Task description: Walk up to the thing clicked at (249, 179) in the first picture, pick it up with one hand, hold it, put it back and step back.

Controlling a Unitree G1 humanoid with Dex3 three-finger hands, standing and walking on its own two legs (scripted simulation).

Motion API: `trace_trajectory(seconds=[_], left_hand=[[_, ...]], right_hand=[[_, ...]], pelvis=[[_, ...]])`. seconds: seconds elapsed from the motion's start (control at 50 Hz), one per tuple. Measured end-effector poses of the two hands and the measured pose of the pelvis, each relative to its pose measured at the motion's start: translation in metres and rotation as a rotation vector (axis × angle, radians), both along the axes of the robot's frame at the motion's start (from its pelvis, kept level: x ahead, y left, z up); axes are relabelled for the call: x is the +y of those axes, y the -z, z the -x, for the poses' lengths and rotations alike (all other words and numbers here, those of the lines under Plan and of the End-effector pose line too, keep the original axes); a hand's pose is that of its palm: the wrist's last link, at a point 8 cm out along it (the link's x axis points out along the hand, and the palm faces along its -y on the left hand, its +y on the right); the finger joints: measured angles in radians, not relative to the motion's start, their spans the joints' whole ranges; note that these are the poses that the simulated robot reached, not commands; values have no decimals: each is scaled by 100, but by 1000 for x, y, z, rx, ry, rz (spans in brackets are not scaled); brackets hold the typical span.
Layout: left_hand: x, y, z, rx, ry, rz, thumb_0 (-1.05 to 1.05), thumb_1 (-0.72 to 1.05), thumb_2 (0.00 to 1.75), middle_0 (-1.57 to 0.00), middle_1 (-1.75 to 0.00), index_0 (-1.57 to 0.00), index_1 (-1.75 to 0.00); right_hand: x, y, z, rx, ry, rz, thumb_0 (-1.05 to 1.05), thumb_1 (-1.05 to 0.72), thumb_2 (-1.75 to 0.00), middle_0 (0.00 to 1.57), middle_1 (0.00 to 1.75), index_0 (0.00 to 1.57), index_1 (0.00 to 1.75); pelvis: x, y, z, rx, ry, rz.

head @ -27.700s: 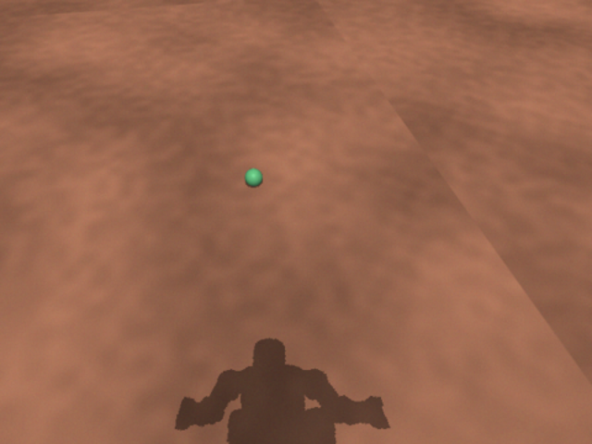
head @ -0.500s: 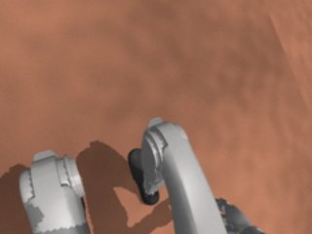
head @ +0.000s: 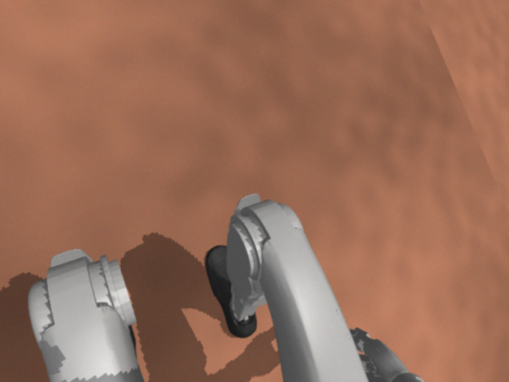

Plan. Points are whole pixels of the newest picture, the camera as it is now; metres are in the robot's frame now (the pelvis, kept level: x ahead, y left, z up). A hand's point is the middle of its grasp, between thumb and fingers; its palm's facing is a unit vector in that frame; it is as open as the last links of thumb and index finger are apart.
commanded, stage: approach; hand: left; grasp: from above
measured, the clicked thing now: out of the picture +0.54 +0.33 -0.29
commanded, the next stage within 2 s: rest palm in 0.36 s
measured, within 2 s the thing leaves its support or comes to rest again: neither
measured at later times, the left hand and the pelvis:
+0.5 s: hand out of the picture +0.50 +0.34 -0.19, palm faces -0.49 -0.10 -0.87, open 14.1 cm; pelvis +0.00 +0.00 +0.00, yaw +0 degrees
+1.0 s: hand out of the picture +0.52 +0.32 -0.23, palm faces -0.44 -0.10 -0.89, open 14.2 cm; pelvis +0.00 +0.00 -0.01, yaw -2 degrees
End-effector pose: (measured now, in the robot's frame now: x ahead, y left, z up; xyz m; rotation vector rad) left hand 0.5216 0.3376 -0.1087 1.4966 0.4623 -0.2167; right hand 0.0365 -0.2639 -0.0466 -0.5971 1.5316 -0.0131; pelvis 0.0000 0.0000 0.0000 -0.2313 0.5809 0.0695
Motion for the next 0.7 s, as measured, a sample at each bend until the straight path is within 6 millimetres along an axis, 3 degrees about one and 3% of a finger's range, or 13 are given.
trace_trajectory(seconds=[0.16,0.3,0.46,0.7], left_hand=[[-24,-6,-25,-42,-9,-23,0,-59,105,-10,-103,-8,-106],[-16,-3,-15,30,-78,-53,1,-59,105,-9,-103,-8,-105],[3,18,12,113,-74,-5,0,-57,102,-10,-103,-9,-105],[-2,30,-3,25,-14,7,0,-56,108,-10,-104,-8,-106]], right_hand=[[1,-3,16,-9,55,0,0,-91,-89,21,30,20,30],[4,2,25,12,91,-37,0,-91,-89,21,30,20,30],[-4,6,12,41,11,-23,0,-91,-89,21,30,20,30],[-11,-3,-11,12,-60,45,0,-91,-90,21,30,20,30]], pelvis=[[-1,1,0,14,11,-2],[-2,-2,-1,17,15,-12],[-4,0,3,-12,7,-14],[-2,5,-1,-18,11,9]])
